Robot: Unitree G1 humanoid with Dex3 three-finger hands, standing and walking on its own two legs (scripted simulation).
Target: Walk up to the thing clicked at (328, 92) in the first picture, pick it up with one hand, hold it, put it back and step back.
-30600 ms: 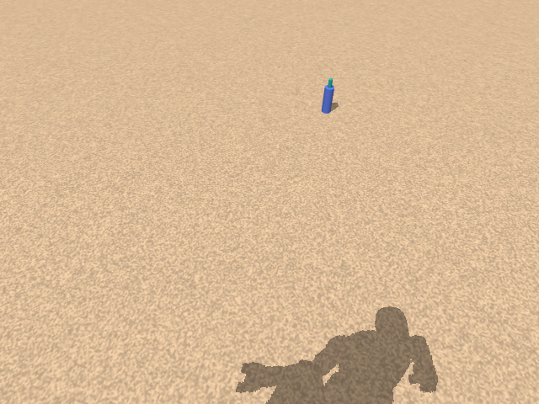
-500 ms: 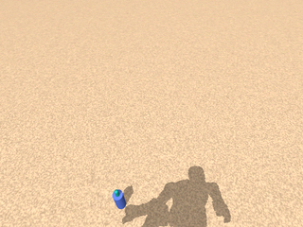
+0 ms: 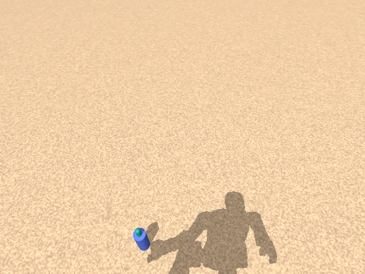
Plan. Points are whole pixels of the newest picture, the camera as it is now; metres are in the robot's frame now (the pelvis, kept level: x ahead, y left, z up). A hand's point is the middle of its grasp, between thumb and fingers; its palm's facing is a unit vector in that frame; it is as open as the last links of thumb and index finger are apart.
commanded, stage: stand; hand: left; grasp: from the side
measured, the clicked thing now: (141, 237) +0.38 +0.23 -0.66
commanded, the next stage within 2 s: step back in 0.88 s
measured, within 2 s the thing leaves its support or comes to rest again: neither
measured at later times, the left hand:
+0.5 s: hand out of the picture +0.09 +0.25 -0.16, palm faces -0.01 -0.94 -0.34, open 7.4 cm
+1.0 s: hand out of the picture +0.08 +0.26 -0.16, palm faces +0.00 -0.93 -0.36, open 7.4 cm
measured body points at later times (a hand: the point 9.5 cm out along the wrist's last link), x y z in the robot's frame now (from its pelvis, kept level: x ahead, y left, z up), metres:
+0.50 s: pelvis +0.02 +0.00 +0.00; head +0.02 +0.00 +0.45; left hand +0.09 +0.30 -0.13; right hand +0.09 -0.30 -0.13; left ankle +0.02 +0.13 -0.75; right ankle +0.01 -0.13 -0.75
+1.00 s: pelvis -0.01 +0.00 +0.00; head +0.03 +0.00 +0.44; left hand +0.08 +0.31 -0.14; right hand +0.07 -0.30 -0.14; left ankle +0.02 +0.12 -0.75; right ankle +0.01 -0.13 -0.75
